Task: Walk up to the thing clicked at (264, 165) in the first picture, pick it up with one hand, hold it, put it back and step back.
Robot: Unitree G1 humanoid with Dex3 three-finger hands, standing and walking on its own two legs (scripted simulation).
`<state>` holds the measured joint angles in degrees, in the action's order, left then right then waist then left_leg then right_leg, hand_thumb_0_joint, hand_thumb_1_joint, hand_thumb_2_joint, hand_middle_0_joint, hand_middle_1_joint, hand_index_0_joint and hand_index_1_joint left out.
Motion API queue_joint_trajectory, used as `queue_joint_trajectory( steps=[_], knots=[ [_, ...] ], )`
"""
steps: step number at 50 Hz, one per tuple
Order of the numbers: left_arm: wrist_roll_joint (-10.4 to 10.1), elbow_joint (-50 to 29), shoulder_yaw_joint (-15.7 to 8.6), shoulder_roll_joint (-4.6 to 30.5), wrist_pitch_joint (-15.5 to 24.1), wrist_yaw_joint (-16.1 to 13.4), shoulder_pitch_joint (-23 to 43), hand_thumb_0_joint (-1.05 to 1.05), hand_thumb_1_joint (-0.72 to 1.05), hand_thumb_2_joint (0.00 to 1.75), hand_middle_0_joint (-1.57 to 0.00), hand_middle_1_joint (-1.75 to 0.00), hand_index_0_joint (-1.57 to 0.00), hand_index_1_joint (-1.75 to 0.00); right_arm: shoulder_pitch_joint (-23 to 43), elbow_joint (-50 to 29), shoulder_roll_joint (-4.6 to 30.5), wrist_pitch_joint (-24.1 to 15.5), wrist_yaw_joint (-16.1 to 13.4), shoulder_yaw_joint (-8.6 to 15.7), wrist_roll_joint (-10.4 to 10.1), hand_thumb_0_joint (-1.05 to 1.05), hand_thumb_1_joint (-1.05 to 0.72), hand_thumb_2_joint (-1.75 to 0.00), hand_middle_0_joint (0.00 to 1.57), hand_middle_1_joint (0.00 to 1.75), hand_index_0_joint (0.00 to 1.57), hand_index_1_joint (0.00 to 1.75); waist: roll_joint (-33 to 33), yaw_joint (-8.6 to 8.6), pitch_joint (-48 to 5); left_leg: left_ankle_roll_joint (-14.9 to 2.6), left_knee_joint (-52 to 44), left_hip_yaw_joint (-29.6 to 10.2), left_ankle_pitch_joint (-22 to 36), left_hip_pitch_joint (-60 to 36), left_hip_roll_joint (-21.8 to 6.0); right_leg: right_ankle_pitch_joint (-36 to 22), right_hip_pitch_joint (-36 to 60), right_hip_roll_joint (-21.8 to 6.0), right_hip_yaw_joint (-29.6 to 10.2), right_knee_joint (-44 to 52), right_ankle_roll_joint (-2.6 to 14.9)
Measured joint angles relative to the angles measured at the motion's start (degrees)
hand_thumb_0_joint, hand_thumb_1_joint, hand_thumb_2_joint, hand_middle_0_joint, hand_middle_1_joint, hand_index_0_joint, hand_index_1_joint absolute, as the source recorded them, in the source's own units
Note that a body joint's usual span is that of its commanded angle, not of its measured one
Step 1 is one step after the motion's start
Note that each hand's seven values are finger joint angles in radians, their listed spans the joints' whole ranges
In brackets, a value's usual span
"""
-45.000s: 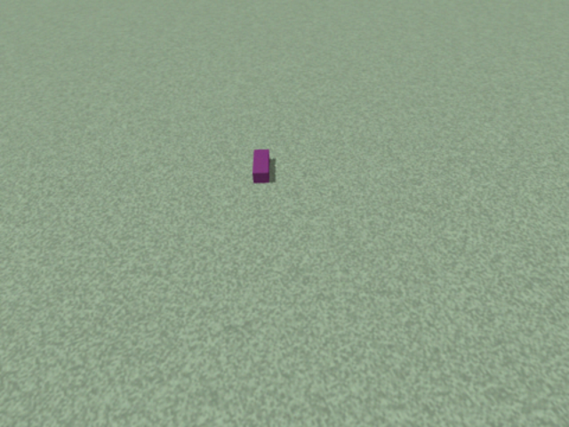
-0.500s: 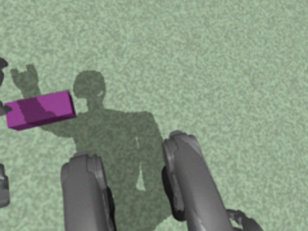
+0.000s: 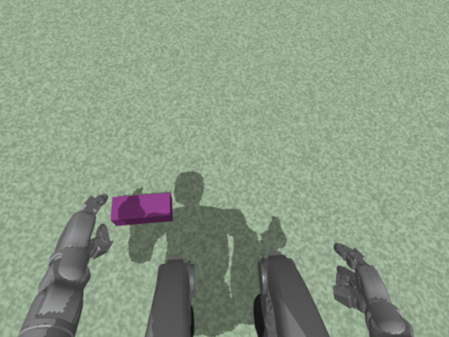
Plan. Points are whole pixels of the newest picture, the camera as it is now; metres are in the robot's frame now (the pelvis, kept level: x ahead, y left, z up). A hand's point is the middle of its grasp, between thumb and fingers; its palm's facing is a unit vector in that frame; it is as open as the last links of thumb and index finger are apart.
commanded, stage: home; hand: left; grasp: from above
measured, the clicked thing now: (143, 209) +0.51 +0.27 -0.52
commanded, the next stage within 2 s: none
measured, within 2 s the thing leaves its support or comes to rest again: neither
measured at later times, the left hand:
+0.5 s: hand (85, 266) +0.24 +0.18 +0.10, palm faces +0.11 -0.97 -0.20, open 7.4 cm
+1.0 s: hand (79, 275) +0.22 +0.18 +0.12, palm faces +0.10 -0.98 -0.19, open 7.4 cm
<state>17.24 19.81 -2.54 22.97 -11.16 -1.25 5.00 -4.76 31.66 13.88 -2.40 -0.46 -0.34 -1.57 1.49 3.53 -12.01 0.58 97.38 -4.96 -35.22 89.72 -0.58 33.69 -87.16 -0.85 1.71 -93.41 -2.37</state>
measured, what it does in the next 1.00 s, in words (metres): rises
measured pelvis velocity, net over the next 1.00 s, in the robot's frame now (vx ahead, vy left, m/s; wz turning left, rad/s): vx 0.07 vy -0.01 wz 0.05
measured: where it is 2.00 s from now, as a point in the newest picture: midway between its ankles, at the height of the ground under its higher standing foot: outside the picture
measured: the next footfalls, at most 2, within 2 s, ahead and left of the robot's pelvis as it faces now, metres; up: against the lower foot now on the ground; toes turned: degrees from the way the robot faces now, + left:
none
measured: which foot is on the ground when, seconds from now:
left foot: down 0.00-1.00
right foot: down 0.00-1.00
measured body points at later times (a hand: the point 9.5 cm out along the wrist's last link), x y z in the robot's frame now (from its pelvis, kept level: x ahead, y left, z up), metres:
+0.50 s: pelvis +0.06 +0.00 +0.15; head +0.09 +0.01 +0.60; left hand +0.23 +0.23 +0.12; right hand +0.21 -0.25 +0.08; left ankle +0.07 +0.12 -0.52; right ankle +0.08 -0.15 -0.52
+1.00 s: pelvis +0.07 -0.01 +0.16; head +0.09 +0.00 +0.61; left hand +0.22 +0.23 +0.13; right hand +0.25 -0.24 +0.11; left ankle +0.07 +0.12 -0.52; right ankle +0.08 -0.15 -0.52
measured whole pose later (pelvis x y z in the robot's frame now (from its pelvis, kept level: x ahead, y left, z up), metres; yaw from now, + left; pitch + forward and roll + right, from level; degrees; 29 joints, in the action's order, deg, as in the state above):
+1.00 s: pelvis +0.07 -0.01 +0.16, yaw +3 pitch +10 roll -3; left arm -2.8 -7.5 -2.1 12.4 -26.0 -0.5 -28.9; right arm -15.8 30.8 12.3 -14.7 -10.4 -1.9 0.0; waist 2.1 1.9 -9.6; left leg 1.0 57.9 -4.1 -28.3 39.3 -1.6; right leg 26.7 -36.8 -0.7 2.5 -53.9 -1.4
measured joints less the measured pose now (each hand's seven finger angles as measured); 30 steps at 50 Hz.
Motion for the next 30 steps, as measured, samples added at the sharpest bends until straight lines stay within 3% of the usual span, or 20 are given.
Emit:
queue_joint_trajectory(
  steps=[6, 17, 23, 30],
  knots=[
    [-8.6, -5.1, 0.2, -3.6, -4.4, -1.5, -7.2, 0.01, 0.89, 0.90, -0.21, -0.31, -0.21, -0.30, -1.8, -0.3, -1.7, -2.4, -2.1, -1.2, -0.3, 0.00, -0.90, -0.90, 0.20, 0.30, 0.21, 0.30, 0.1, 0.38, 0.5, 0.24, -8.7, 0.3, 1.2, -11.3, -0.5, -1.3, 11.1, 0.2, 0.1, 8.5, 0.36],
    [-18.8, -15.7, -1.2, -8.6, -12.2, -2.9, -20.6, 0.02, 0.90, 0.90, -0.21, -0.30, -0.20, -0.30, -9.9, -0.1, -2.1, -4.9, -6.9, -2.5, -0.7, 0.01, -0.90, -0.89, 0.20, 0.30, 0.21, 0.30, 0.8, 0.83, 1.3, 0.47, -25.8, 0.5, 4.4, -32.0, -1.1, -4.6, 31.9, 0.5, 0.6, 25.9, 0.79],
    [-21.3, -22.7, -0.9, -10.4, -14.9, -2.3, -28.6, 0.02, 0.90, 0.90, -0.20, -0.30, -0.20, -0.30, -13.6, -1.0, -1.8, -6.9, -9.1, -2.2, -0.3, 0.01, -0.90, -0.90, 0.20, 0.30, 0.21, 0.30, 1.2, 0.50, 0.9, 0.40, -33.8, 0.9, 6.0, -41.7, -1.4, -6.5, 41.6, 0.6, 0.6, 34.1, 0.89],
    [-21.2, -27.9, -0.1, -10.9, -15.4, -0.9, -34.4, 0.02, 0.90, 0.90, -0.20, -0.30, -0.20, -0.30, -13.7, -2.1, -1.6, -9.2, -10.3, -1.6, 0.3, 0.01, -0.90, -0.90, 0.20, 0.30, 0.21, 0.30, 1.9, -0.39, 0.6, 0.30, -38.6, 1.2, 7.0, -48.0, -1.3, -7.4, 47.9, 0.4, 0.5, 38.9, 0.84]
  ],
)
